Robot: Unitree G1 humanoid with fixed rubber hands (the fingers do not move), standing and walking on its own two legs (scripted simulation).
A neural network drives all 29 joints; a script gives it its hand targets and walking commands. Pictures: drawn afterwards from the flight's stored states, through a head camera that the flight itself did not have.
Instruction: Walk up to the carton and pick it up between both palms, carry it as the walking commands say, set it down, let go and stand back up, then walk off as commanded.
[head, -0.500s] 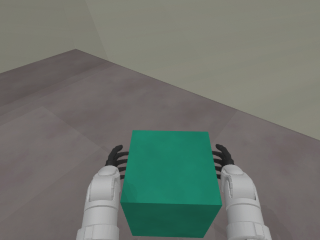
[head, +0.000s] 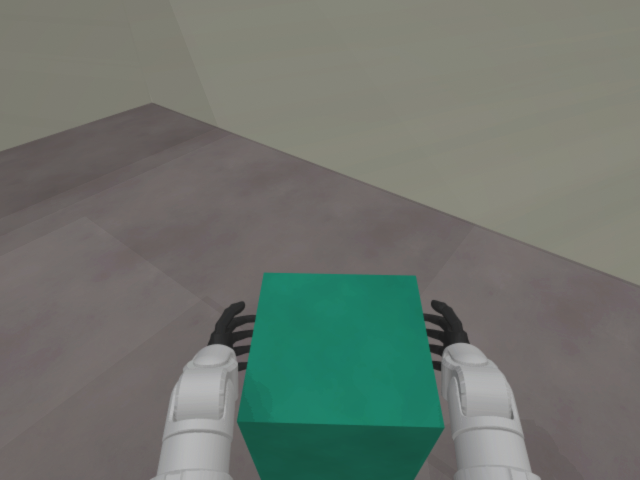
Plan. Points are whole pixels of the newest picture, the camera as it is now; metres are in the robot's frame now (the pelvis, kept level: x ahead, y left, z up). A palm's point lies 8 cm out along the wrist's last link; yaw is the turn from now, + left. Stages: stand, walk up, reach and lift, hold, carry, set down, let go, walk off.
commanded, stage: reach and lift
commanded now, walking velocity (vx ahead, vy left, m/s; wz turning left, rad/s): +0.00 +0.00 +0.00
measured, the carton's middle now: (337, 384) +0.29 -0.01 -0.03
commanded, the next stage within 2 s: hold in 0.04 s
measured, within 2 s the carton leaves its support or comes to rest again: neither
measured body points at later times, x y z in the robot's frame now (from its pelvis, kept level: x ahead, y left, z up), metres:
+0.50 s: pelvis -0.01 +0.00 +0.00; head -0.06 +0.00 +0.45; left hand +0.29 +0.15 +0.04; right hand +0.29 -0.15 +0.04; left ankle +0.01 +0.14 -0.75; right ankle +0.01 -0.13 -0.75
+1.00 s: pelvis -0.03 +0.00 -0.02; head -0.04 +0.00 +0.43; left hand +0.28 +0.15 +0.04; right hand +0.28 -0.15 +0.04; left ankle +0.01 +0.13 -0.75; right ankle +0.01 -0.13 -0.75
